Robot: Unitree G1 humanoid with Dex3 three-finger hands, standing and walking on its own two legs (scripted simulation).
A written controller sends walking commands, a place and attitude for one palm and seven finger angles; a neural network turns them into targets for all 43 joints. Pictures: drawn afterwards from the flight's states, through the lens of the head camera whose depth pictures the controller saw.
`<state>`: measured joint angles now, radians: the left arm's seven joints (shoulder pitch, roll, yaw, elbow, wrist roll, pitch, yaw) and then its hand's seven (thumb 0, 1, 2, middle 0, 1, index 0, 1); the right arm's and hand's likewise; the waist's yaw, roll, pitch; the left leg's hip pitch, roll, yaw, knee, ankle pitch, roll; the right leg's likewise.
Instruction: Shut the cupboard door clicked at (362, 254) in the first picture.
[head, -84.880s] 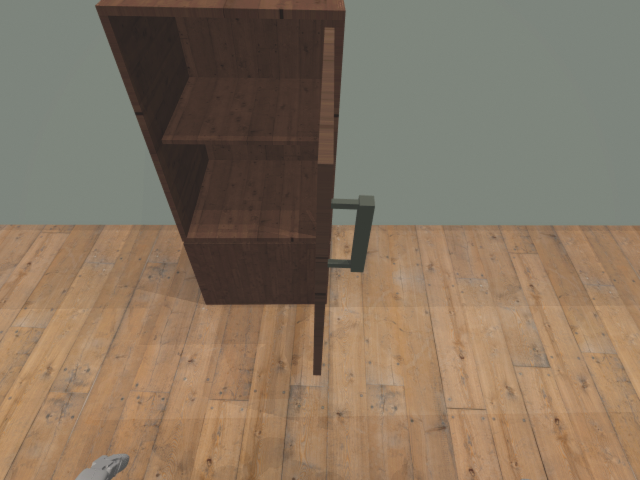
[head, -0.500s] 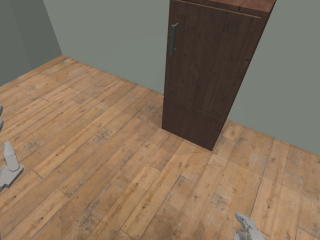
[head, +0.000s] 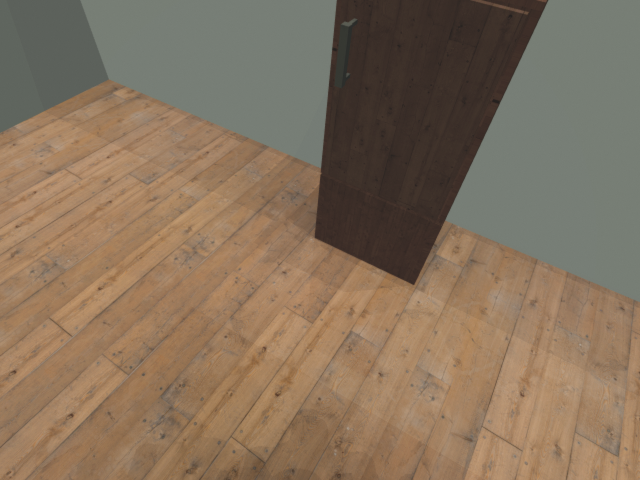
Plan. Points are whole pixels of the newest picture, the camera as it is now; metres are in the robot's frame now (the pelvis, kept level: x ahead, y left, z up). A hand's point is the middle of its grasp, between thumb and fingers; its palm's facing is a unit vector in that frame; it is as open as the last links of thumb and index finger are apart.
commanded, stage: let the arm hang, fingers relaxed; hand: left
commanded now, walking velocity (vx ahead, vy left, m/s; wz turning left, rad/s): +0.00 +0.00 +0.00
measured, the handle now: (346, 53) +1.04 -0.03 +0.04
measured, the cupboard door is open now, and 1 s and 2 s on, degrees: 0 0 0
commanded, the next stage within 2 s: look to check the result in 0.76 s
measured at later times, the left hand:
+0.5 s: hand out of the picture +0.01 +0.22 -0.16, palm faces -0.03 -0.96 -0.28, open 7.4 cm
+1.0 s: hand out of the picture +0.06 +0.22 -0.15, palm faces -0.03 -0.96 -0.28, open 7.4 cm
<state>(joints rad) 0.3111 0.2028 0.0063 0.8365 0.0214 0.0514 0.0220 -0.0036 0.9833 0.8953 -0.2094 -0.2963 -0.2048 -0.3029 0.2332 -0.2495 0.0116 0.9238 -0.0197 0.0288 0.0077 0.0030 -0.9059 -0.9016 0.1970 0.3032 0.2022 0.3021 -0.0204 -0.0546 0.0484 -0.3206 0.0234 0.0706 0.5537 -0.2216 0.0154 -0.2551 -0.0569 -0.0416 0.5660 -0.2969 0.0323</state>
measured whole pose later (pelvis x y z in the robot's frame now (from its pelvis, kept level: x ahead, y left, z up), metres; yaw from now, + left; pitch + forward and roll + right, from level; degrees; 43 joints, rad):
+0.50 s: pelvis +0.00 +0.01 +0.01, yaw -2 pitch -2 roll +0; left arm 0.28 0.23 0.02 1.11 0.02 0.01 0.02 0.01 0.91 0.90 -0.20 -0.30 -0.20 -0.30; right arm 0.25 -0.20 -0.01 1.09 -0.01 0.02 -0.01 0.00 -0.90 -0.90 0.20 0.30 0.20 0.30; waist -0.01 0.02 0.02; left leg -0.21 0.02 0.11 0.41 -0.16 0.02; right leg -0.16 -0.06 -0.01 0.43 -0.22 0.04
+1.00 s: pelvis +0.02 +0.00 +0.02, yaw -1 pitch -2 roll +0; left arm 0.20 0.26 0.02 1.13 0.02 -0.01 0.01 0.01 0.91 0.90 -0.20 -0.30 -0.20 -0.30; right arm 0.18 -0.26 -0.01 1.11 -0.01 0.00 -0.01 0.00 -0.90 -0.90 0.20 0.30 0.20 0.30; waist -0.01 0.00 0.04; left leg -0.17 0.03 0.09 0.36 -0.16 0.01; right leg -0.11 -0.04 -0.03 0.36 -0.22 0.03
